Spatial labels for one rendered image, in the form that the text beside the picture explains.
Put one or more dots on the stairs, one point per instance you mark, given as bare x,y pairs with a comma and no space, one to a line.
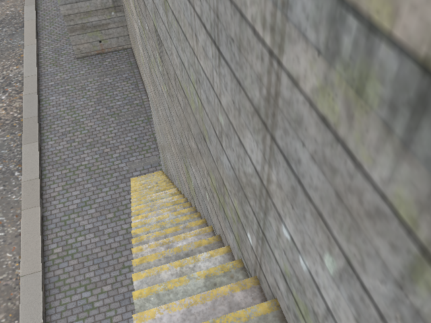
183,273

